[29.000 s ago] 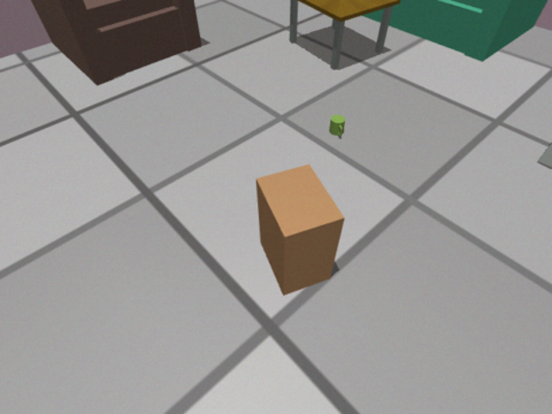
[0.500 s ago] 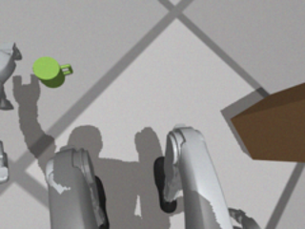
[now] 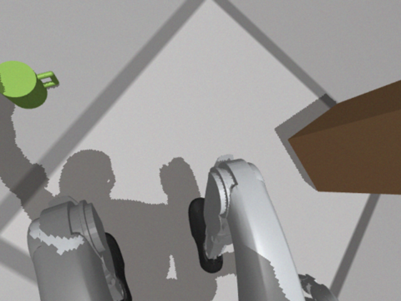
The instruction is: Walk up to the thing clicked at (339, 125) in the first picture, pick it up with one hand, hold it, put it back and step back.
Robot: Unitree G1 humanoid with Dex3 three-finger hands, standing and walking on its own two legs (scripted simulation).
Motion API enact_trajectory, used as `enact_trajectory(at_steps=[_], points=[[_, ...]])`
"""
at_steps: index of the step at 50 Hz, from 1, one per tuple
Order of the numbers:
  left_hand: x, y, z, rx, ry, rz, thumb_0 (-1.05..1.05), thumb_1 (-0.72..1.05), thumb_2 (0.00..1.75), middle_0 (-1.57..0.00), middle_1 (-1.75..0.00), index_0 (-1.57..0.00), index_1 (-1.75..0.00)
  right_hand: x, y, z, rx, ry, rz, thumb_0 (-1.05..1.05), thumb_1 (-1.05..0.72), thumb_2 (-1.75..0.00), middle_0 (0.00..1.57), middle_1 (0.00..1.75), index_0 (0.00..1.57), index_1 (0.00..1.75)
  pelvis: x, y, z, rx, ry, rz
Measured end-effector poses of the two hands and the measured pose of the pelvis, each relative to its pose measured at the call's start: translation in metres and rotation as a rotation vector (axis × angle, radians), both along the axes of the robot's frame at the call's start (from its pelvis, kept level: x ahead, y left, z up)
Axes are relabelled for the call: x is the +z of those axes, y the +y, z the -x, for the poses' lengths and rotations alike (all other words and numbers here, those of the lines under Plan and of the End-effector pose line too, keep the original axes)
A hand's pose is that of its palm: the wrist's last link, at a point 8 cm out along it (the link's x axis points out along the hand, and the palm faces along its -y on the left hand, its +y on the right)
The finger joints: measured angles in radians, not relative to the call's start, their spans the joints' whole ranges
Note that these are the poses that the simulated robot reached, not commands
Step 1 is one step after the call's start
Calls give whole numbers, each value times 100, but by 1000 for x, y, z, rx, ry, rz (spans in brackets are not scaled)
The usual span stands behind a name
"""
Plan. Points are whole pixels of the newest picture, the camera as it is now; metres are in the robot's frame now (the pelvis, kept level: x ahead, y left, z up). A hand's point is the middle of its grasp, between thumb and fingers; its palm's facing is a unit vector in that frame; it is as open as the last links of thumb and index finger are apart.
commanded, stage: rise first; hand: left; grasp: from above
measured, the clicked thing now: (30, 84) +0.58 +0.25 -0.30
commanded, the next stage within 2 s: none
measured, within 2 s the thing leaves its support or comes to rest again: neither
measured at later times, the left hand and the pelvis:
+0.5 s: hand out of the picture +0.52 +0.31 -0.17, palm faces -0.46 -0.06 -0.88, open 13.9 cm; pelvis +0.00 +0.00 -0.01, yaw -1 degrees
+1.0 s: hand out of the picture +0.53 +0.30 -0.18, palm faces -0.47 -0.06 -0.88, open 13.8 cm; pelvis +0.00 +0.00 -0.02, yaw -2 degrees
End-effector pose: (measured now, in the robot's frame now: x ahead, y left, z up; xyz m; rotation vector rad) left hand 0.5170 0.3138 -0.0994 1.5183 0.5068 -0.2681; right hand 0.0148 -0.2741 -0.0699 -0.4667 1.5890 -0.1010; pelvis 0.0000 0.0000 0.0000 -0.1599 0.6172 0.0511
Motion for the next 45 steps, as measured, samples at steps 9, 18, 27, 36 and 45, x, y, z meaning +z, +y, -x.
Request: enact_trajectory(at_steps=[9,18,27,36,45], points=[[-7,-1,-7,6,-7,-1,1,-48,95,-7,-108,-10,-105,-3,2,5,-6,10,1,0,-91,-91,20,30,21,30,-6,1,0,-6,-3,7],[-12,-3,-10,9,-9,1,1,-48,94,-7,-109,-10,-106,-7,8,6,-11,8,-9,0,-91,-91,20,30,21,30,-10,2,0,-8,-4,12],[-16,-4,-12,12,-9,3,1,-48,95,-7,-109,-10,-106,-9,11,6,-11,2,-10,0,-91,-91,20,30,21,30,-13,2,1,-8,-8,15],[-19,-9,-17,3,-10,1,1,-47,94,-9,-107,-11,-105,-9,10,9,-8,6,-7,0,-91,-91,20,30,21,30,-15,2,2,-10,-13,19],[-22,-14,-18,3,-8,7,1,-48,94,-10,-106,-12,-104,-9,11,14,-9,8,-6,0,-91,-90,20,30,21,30,-18,2,3,-14,-21,22]])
